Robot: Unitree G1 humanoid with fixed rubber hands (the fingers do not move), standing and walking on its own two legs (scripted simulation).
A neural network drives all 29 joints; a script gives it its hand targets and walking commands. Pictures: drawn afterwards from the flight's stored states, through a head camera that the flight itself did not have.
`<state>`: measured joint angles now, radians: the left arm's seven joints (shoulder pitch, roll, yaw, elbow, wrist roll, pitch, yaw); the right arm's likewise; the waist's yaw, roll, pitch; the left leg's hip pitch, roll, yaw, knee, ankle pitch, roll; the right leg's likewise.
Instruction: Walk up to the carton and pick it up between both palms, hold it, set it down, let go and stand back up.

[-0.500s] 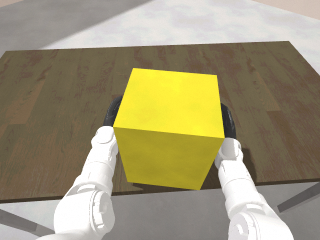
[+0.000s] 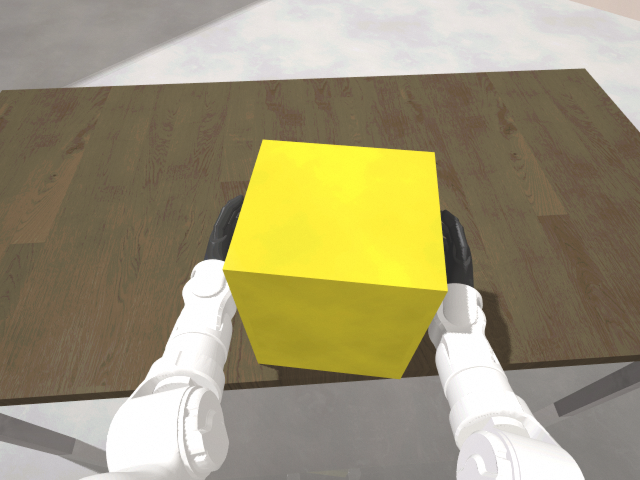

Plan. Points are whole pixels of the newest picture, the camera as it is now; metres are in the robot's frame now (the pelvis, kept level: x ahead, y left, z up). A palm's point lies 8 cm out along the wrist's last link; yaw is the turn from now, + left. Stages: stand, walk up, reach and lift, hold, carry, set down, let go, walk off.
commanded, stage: set down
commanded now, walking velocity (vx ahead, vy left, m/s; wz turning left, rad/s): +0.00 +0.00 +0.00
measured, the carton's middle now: (337, 269) +0.39 +0.02 +0.01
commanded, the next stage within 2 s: none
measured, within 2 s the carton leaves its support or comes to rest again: rests again in 0.42 s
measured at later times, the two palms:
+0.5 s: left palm (225, 249) +0.41 +0.17 +0.03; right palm (450, 283) +0.38 -0.13 +0.01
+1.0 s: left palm (227, 270) +0.40 +0.18 -0.01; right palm (461, 275) +0.39 -0.15 +0.01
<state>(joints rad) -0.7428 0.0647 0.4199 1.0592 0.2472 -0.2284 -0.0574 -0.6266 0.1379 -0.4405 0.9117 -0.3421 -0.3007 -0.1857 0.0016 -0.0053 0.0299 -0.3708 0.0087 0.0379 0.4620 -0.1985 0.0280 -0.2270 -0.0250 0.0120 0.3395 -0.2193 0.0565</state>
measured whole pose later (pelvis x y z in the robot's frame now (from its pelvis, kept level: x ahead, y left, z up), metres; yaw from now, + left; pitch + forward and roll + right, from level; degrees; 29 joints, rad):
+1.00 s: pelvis +0.01 +0.00 +0.00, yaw -1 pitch +16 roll -2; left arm -0.67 0.13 0.22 1.08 0.11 -0.24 -0.02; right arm -0.62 0.02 -0.20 1.06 0.00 -0.44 -0.22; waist 0.00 -0.01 -0.11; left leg -0.55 0.02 0.04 0.48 -0.20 0.03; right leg -0.41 -0.01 0.01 0.34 -0.21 0.05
